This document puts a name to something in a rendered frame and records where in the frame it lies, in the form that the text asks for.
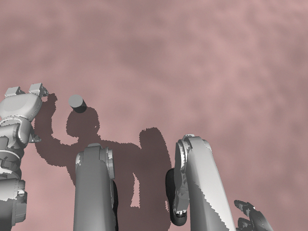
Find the right robot hand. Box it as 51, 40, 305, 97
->
234, 200, 273, 231

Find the right robot foot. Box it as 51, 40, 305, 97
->
165, 168, 187, 226

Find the left robot arm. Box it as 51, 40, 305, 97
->
0, 116, 32, 231

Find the tin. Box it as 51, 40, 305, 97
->
68, 94, 87, 113

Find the left robot hand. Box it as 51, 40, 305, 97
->
0, 83, 49, 143

